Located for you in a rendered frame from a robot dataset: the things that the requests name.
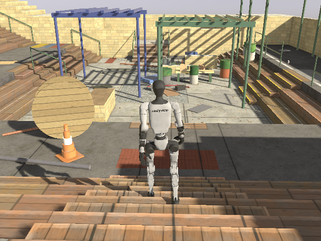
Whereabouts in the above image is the robot left upper arm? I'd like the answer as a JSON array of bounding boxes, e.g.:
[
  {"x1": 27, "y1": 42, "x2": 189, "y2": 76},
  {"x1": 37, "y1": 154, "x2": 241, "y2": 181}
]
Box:
[{"x1": 139, "y1": 102, "x2": 149, "y2": 132}]

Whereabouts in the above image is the right robot forearm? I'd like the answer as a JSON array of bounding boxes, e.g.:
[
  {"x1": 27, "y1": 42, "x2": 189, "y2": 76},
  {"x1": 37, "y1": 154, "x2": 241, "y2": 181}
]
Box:
[{"x1": 177, "y1": 121, "x2": 184, "y2": 138}]

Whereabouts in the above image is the left robot forearm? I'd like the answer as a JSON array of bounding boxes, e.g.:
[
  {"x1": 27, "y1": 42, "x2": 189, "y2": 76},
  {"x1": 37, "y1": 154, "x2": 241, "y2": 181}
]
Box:
[{"x1": 138, "y1": 125, "x2": 146, "y2": 153}]

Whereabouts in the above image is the robot left hand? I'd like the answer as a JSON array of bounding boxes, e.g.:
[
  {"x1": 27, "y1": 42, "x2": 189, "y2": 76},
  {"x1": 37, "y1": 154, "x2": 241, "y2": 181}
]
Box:
[{"x1": 139, "y1": 152, "x2": 151, "y2": 167}]

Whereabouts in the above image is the humanoid robot head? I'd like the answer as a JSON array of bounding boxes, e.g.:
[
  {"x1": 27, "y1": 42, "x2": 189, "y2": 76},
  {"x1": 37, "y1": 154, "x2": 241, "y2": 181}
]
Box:
[{"x1": 151, "y1": 80, "x2": 168, "y2": 104}]

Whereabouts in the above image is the robot right upper arm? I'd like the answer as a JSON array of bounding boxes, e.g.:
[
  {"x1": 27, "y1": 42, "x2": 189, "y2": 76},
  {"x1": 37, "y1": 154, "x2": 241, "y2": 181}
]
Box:
[{"x1": 170, "y1": 101, "x2": 183, "y2": 128}]

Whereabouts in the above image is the robot left thigh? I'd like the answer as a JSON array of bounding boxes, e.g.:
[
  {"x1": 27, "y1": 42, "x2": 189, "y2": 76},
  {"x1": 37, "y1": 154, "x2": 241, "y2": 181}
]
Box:
[{"x1": 145, "y1": 141, "x2": 155, "y2": 174}]

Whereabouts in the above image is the robot right hand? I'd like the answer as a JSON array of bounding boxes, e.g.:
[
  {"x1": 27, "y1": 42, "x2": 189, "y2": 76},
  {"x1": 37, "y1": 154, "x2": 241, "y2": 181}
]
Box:
[{"x1": 174, "y1": 136, "x2": 184, "y2": 145}]

